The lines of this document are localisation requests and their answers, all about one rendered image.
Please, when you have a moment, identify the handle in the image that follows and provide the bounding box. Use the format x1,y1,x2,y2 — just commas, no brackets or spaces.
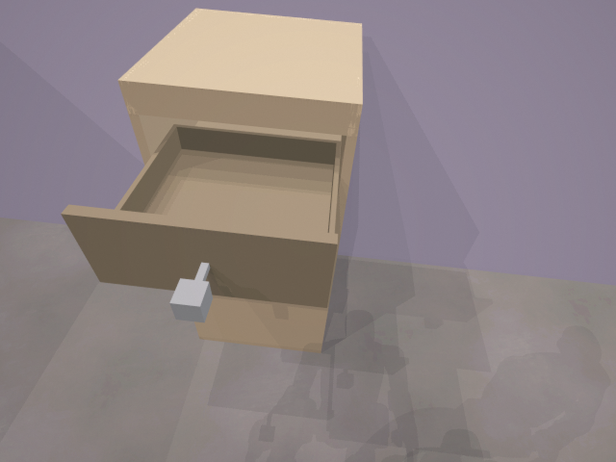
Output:
169,263,213,322

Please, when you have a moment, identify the cabinet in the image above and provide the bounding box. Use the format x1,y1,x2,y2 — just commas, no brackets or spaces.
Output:
118,9,363,353

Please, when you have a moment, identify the drawer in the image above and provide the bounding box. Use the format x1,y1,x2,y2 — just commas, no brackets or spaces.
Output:
61,124,341,308

